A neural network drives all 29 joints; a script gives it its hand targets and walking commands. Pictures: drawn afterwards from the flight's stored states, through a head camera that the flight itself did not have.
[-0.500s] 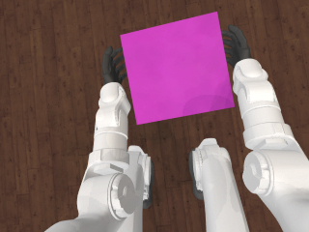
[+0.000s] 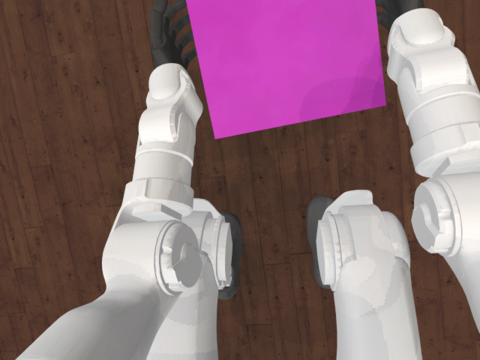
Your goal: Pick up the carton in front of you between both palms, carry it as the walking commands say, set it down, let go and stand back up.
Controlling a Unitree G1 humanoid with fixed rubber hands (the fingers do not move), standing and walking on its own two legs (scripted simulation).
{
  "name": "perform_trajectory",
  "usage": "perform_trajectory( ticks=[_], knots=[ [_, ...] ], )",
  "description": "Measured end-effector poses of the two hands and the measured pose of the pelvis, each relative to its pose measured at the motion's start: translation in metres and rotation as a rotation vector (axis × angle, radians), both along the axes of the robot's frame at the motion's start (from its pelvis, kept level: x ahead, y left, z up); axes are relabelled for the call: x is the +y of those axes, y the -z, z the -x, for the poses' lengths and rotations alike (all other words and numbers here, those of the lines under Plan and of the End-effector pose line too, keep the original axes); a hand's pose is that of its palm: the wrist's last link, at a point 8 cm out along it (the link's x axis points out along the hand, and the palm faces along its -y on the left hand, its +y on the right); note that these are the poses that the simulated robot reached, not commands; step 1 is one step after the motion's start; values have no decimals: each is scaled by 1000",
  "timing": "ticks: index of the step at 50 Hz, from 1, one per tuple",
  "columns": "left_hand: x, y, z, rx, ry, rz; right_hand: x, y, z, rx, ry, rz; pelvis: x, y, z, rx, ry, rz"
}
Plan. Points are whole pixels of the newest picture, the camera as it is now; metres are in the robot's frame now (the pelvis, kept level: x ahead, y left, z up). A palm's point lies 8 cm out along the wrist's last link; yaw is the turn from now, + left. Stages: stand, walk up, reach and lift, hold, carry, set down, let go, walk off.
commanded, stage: set down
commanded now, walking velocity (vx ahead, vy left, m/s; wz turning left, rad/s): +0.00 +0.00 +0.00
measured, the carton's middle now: (281, 61) +0.52 -0.07 -0.24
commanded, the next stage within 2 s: none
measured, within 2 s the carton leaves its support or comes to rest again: rests again in 0.40 s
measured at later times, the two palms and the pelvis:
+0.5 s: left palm (169, 71) +0.52 +0.09 -0.16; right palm (389, 26) +0.52 -0.21 -0.18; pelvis -0.01 +0.00 -0.02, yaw +1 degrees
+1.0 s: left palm (166, 72) +0.52 +0.10 -0.17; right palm (389, 27) +0.52 -0.21 -0.18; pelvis -0.01 +0.00 -0.02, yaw +1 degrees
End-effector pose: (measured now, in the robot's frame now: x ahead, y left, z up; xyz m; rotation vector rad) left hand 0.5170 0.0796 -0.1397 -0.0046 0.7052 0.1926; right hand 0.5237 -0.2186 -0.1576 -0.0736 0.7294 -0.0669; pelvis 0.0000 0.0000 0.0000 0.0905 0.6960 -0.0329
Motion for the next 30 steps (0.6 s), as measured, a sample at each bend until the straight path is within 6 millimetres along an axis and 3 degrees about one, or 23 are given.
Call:
perform_trajectory(
  ticks=[12, 30],
  knots=[
    [2, 12, 7, 39, 8, 14, 1, 7, 5, 42, -8, 11, -1, 9, 1, -18, -4, 3],
    [18, 26, 0, 57, 59, 11, 11, 21, 4, 64, -42, -13, 2, 20, 7, -45, -30, 26]
  ],
)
